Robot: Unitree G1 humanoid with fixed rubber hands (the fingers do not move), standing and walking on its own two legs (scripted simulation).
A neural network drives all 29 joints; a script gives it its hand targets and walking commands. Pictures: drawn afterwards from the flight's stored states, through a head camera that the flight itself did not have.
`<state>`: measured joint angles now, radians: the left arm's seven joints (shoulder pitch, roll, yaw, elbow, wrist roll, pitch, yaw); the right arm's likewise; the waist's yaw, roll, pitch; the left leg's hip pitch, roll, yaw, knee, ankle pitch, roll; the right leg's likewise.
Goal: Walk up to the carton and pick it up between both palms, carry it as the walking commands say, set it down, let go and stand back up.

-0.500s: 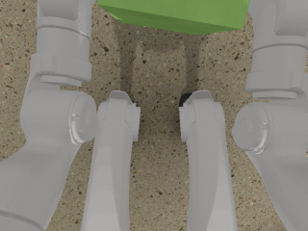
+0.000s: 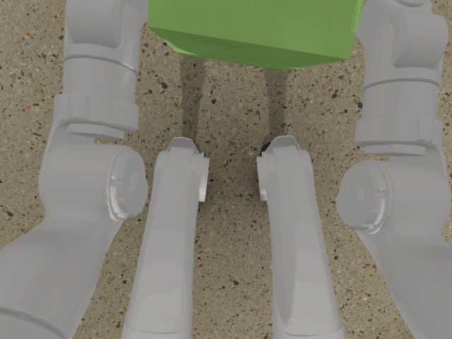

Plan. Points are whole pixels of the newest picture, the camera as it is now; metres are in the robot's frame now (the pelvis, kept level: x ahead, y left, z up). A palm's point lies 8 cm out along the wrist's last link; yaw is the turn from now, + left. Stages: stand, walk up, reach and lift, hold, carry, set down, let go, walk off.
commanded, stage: reach and lift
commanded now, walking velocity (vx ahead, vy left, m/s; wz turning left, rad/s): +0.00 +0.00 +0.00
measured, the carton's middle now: out of the picture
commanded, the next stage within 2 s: none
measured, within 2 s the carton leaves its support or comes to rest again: neither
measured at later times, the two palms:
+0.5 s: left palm out of the picture +0.54 +0.12 -0.02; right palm out of the picture +0.52 -0.17 -0.02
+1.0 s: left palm out of the picture +0.51 +0.12 +0.05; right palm out of the picture +0.49 -0.17 +0.05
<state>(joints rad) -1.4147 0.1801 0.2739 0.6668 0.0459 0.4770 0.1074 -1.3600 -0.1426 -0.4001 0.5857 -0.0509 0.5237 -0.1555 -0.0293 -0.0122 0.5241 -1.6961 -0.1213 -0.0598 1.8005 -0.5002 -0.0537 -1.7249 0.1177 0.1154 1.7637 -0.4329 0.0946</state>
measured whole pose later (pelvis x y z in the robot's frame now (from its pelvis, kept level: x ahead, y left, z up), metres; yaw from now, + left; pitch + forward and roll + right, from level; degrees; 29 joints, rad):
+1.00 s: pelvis +0.01 +0.00 +0.11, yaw -1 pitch +12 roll +0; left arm -1.14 0.11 0.24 0.61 0.04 0.45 0.11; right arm -1.09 -0.07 -0.35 0.52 -0.05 0.50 -0.16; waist -0.02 -0.01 0.52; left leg -1.19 -0.12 -0.09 1.41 -0.43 -0.04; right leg -1.22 0.11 0.14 1.37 -0.37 0.08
